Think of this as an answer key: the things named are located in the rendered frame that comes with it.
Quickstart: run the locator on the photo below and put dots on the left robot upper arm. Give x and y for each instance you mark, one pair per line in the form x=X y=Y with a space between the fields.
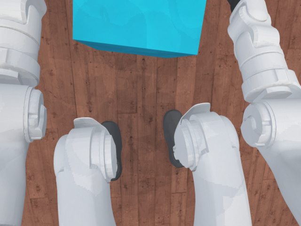
x=23 y=118

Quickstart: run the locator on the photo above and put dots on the left robot forearm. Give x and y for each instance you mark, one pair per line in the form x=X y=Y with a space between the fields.
x=20 y=34

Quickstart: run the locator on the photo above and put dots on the carton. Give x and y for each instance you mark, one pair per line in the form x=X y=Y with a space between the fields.
x=157 y=28

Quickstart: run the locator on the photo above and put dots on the robot right thigh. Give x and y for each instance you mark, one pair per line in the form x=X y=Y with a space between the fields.
x=220 y=189

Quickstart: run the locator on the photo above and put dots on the right robot upper arm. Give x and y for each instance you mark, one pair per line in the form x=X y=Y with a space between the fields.
x=273 y=126

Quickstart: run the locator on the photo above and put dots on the robot right shin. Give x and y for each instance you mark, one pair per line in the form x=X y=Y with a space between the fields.
x=204 y=108

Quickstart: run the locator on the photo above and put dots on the right robot forearm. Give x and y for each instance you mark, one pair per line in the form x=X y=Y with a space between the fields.
x=260 y=58

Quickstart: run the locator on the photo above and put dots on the right robot hand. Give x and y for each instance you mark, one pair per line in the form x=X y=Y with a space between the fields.
x=233 y=4

